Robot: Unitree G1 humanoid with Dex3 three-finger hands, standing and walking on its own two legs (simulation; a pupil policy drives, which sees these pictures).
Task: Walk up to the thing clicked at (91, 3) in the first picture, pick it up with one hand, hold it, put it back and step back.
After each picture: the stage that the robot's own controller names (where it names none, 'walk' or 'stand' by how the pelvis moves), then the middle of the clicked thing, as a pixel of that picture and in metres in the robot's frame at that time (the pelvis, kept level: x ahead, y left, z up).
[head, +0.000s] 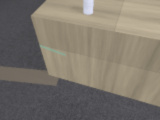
stand; (88, 4) +1.01 -0.04 -0.04
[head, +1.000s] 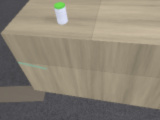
walk; (61, 13) +0.90 +0.16 -0.02
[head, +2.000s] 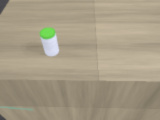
stand; (49, 42) +0.57 +0.17 +0.00
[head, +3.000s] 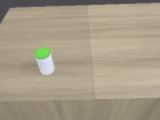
stand; (45, 61) +0.52 +0.18 -0.03
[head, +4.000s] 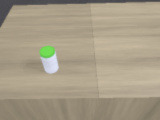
stand; (49, 60) +0.52 +0.17 -0.04
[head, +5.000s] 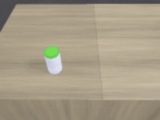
stand; (53, 60) +0.52 +0.15 -0.04
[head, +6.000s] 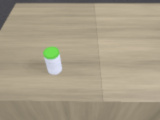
stand; (53, 61) +0.51 +0.15 -0.04
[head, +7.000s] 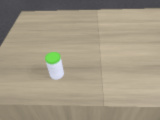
rise first; (54, 66) +0.50 +0.16 -0.04
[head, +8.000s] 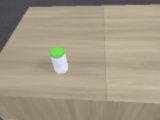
go down; (59, 60) +0.52 +0.16 -0.04
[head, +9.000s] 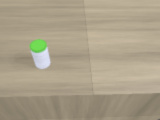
go down; (40, 54) +0.52 +0.16 -0.02
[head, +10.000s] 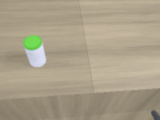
go down; (35, 51) +0.51 +0.15 +0.00
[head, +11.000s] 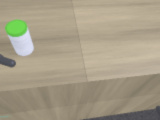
close in; (20, 38) +0.52 +0.17 +0.03
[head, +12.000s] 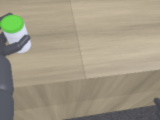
close; (17, 35) +0.52 +0.17 +0.04
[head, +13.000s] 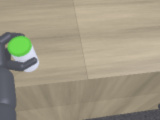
lift; (25, 55) +0.45 +0.16 +0.04
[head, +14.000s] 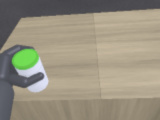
lift; (32, 71) +0.32 +0.16 +0.17
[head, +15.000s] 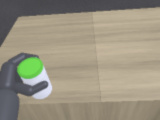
hold; (36, 79) +0.31 +0.15 +0.14
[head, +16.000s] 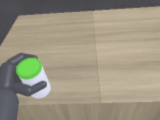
hold; (35, 79) +0.32 +0.16 +0.13
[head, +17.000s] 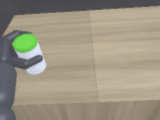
crouch; (31, 55) +0.39 +0.16 +0.17
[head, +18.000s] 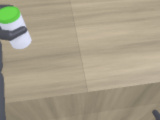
lower; (15, 28) +0.50 +0.17 +0.15
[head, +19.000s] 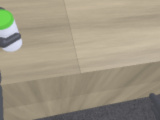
lower; (6, 32) +0.51 +0.17 +0.05
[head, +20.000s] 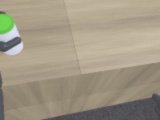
lower; (7, 35) +0.50 +0.17 +0.05
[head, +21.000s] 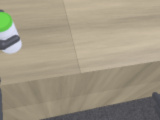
lower; (5, 34) +0.51 +0.17 +0.06
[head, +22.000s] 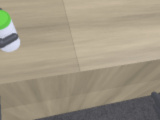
lower; (4, 32) +0.51 +0.17 +0.06
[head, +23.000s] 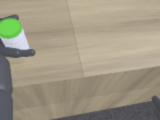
open; (14, 39) +0.49 +0.16 +0.05
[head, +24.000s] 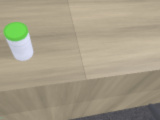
sink last; (20, 42) +0.49 +0.15 +0.04
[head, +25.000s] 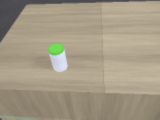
sink last; (58, 57) +0.51 +0.15 +0.01
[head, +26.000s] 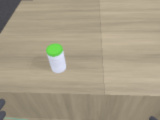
stand; (56, 58) +0.50 +0.15 +0.00
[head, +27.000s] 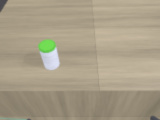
stand; (49, 55) +0.50 +0.16 +0.01
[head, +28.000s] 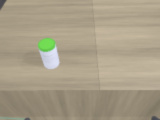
stand; (49, 54) +0.50 +0.16 +0.02
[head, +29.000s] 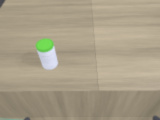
stand; (47, 54) +0.49 +0.16 +0.02
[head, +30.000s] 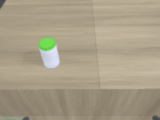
stand; (49, 53) +0.50 +0.16 +0.03
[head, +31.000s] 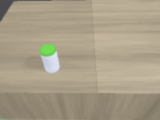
stand; (50, 58) +0.50 +0.16 -0.01
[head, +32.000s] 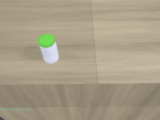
walk; (49, 49) +0.52 +0.16 -0.02
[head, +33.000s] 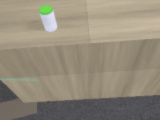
walk; (48, 18) +0.72 +0.20 -0.01
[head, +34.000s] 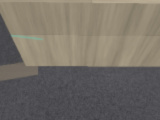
walk; out of the picture +1.05 +0.14 -0.01
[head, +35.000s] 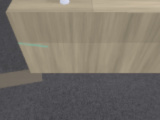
stand; out of the picture +1.09 +0.13 -0.03
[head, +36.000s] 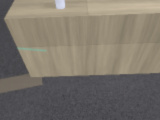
stand; out of the picture +1.11 +0.15 -0.04
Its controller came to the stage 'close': yes
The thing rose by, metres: 0.19
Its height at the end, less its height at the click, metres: +0.00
